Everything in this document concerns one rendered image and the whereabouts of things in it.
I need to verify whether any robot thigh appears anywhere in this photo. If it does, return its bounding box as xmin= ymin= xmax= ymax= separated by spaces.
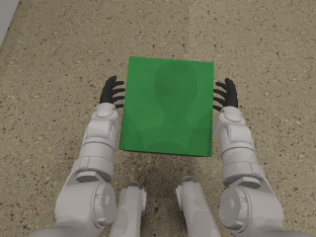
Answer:
xmin=175 ymin=181 xmax=221 ymax=237
xmin=109 ymin=186 xmax=147 ymax=237

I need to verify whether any right robot thigh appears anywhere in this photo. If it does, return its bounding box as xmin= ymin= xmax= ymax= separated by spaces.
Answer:
xmin=175 ymin=181 xmax=221 ymax=237

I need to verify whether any left robot forearm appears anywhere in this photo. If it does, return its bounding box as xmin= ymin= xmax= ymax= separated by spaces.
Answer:
xmin=54 ymin=103 xmax=119 ymax=221

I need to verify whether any carton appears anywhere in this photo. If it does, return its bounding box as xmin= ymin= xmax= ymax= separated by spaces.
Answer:
xmin=118 ymin=56 xmax=214 ymax=157

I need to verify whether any right robot upper arm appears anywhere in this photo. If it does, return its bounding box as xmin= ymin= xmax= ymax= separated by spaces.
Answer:
xmin=218 ymin=185 xmax=314 ymax=237

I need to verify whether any right robot forearm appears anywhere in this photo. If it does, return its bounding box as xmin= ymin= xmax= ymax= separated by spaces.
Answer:
xmin=214 ymin=106 xmax=277 ymax=197

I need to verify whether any left robot thigh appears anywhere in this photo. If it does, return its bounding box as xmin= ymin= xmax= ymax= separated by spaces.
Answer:
xmin=109 ymin=186 xmax=147 ymax=237

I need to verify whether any left robot upper arm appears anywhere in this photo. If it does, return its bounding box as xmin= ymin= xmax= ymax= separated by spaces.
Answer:
xmin=27 ymin=181 xmax=118 ymax=237

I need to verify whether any robot left hand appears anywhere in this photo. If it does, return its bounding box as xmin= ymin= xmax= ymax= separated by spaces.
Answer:
xmin=99 ymin=75 xmax=125 ymax=109

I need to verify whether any robot right hand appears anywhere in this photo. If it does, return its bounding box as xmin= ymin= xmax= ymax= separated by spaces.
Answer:
xmin=212 ymin=77 xmax=238 ymax=112

